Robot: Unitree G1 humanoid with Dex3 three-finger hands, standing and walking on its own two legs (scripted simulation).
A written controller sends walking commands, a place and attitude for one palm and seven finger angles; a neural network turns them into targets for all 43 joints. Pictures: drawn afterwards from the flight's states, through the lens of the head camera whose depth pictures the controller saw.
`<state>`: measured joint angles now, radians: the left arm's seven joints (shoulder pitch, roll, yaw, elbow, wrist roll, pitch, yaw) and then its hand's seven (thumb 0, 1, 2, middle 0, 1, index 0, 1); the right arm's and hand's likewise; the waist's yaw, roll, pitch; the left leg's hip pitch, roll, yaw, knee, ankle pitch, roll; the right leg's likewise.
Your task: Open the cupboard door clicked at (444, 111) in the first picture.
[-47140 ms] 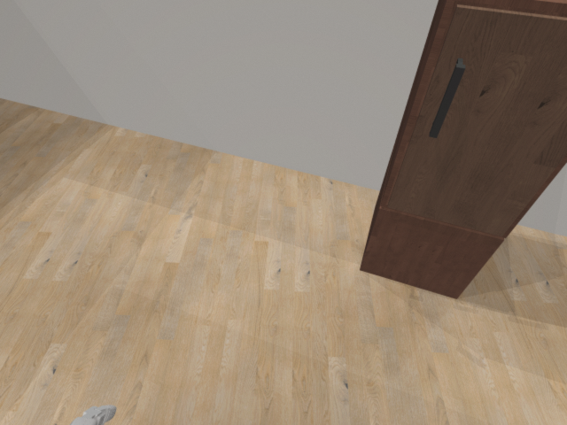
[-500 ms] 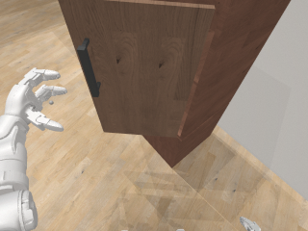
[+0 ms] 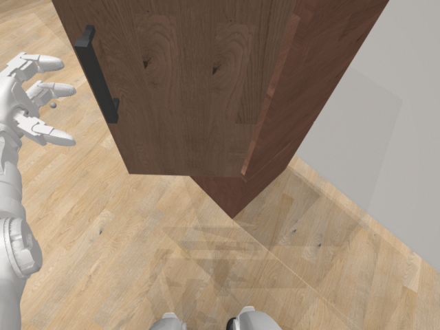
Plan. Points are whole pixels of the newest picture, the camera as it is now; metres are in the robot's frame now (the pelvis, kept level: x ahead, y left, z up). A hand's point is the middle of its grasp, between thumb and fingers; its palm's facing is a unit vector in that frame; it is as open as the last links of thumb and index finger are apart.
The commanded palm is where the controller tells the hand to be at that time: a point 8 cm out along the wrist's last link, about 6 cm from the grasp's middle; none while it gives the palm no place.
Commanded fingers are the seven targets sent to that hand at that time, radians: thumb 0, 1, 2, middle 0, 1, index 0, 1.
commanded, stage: move the hooked fingers beside the handle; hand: left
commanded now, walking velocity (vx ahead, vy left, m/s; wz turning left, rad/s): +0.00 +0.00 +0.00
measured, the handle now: (102, 79) +0.54 +0.18 +0.10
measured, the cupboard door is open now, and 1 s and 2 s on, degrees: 46 46 46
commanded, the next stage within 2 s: slide the fingers in behind the handle in 1.00 s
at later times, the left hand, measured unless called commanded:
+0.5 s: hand (59, 99) +0.50 +0.25 +0.09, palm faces -0.07 -1.00 +0.01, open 14.0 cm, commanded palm +0.48 +0.30 +0.10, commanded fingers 0.00 -0.50 0.30 -0.30 -1.20 -0.30 -1.20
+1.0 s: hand (62, 93) +0.50 +0.25 +0.10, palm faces -0.06 -1.00 +0.00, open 14.0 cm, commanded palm +0.49 +0.29 +0.10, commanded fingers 0.00 -0.50 0.30 -0.30 -1.20 -0.30 -1.20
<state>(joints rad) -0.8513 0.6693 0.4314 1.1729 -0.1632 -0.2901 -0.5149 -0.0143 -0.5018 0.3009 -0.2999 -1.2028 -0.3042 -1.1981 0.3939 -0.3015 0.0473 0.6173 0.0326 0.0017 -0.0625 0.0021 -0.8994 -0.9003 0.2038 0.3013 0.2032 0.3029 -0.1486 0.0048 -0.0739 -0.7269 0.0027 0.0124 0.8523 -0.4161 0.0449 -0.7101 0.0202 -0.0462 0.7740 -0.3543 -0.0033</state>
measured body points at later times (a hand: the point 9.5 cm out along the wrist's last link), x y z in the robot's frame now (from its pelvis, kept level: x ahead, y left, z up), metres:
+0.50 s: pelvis +0.01 +0.00 +0.00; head +0.13 +0.03 +0.43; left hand +0.50 +0.31 +0.09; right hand +0.00 -0.27 -0.10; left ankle -0.01 +0.09 -0.70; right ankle +0.00 -0.12 -0.70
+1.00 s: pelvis +0.01 +0.00 -0.01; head +0.13 +0.03 +0.43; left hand +0.50 +0.30 +0.10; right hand +0.01 -0.27 -0.11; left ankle -0.01 +0.09 -0.70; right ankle +0.00 -0.12 -0.70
